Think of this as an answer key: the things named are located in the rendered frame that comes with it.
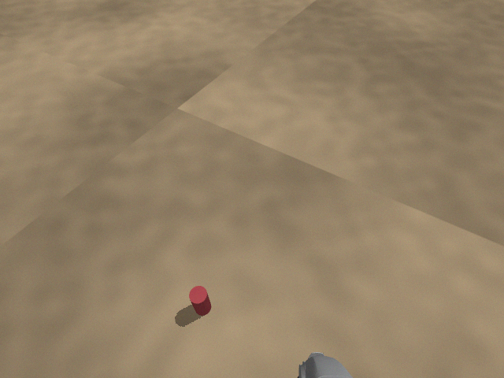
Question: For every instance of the can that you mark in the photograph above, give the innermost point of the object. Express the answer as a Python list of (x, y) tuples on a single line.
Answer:
[(200, 300)]

